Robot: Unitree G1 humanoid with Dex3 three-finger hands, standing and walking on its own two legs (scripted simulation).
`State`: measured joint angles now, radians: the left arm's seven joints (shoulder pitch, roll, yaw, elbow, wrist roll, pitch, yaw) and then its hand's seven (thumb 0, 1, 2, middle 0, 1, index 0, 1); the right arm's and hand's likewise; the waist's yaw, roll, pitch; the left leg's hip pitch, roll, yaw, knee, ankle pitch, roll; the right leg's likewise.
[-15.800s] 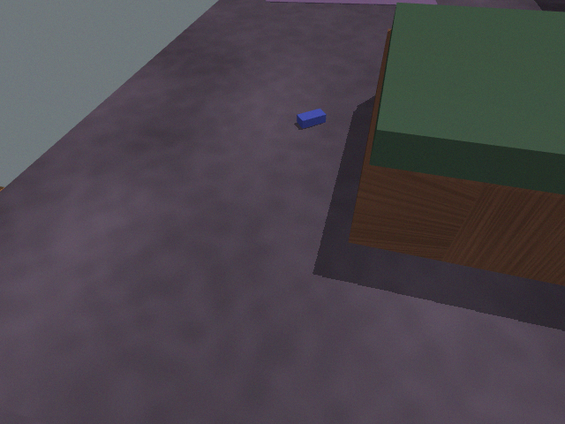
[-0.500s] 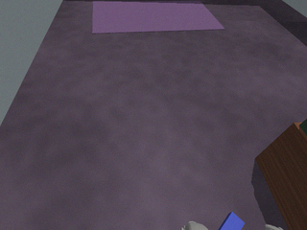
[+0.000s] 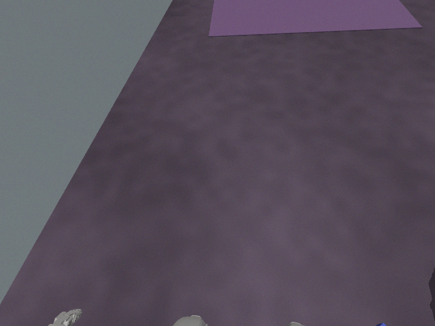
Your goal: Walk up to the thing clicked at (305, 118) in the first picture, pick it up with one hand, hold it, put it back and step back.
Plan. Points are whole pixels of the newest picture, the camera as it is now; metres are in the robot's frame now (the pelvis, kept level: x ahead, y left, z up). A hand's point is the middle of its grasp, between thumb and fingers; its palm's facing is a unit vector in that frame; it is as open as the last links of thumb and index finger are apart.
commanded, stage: walk up
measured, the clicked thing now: out of the picture +0.16 -0.48 -0.72
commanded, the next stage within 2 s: stand in 0.84 s
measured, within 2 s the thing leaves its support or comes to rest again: neither
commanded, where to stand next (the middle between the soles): +0.05 +0.01 m, yaw +4 degrees
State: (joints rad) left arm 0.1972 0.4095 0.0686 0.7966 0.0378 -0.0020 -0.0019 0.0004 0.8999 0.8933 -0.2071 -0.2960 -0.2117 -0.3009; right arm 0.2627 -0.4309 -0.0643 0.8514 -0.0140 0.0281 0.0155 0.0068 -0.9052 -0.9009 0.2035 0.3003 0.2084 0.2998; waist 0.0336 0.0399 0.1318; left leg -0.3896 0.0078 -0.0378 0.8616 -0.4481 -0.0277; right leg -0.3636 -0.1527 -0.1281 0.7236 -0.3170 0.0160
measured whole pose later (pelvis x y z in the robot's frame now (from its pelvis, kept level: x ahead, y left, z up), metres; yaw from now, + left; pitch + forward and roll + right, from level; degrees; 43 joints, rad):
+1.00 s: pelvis +0.00 +0.00 +0.03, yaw +6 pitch -2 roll -1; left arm 0.09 0.36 0.01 1.14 0.01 -0.02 -0.01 0.00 0.91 0.89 -0.20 -0.30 -0.21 -0.30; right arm 0.07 -0.35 -0.01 1.13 -0.01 -0.02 0.01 0.01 -0.90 -0.90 0.20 0.30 0.21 0.30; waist 0.01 -0.01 0.07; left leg -0.20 -0.02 -0.10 0.42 -0.18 -0.01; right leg -0.11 -0.05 -0.05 0.37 -0.22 0.04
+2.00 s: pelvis +0.00 -0.01 +0.03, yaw +5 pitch -3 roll +0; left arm 0.10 0.35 0.01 1.14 0.01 -0.01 -0.01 0.00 0.91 0.89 -0.20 -0.30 -0.21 -0.30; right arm 0.09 -0.35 0.00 1.15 -0.01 -0.01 0.01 0.01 -0.91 -0.90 0.20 0.30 0.21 0.30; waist 0.00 0.00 0.05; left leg -0.15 0.01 -0.09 0.34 -0.15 -0.04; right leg -0.08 -0.02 -0.04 0.33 -0.20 0.02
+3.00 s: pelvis +0.01 -0.02 +0.03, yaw +5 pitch -2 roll +0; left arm 0.12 0.36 0.01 1.12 0.01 -0.01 -0.01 0.00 0.90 0.89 -0.20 -0.30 -0.21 -0.30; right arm 0.11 -0.35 0.01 1.14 -0.01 -0.01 0.01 0.01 -0.90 -0.90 0.20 0.30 0.21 0.30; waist 0.00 0.01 0.05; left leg -0.14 0.02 -0.08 0.34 -0.16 -0.04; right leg -0.08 -0.02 -0.03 0.33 -0.21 0.01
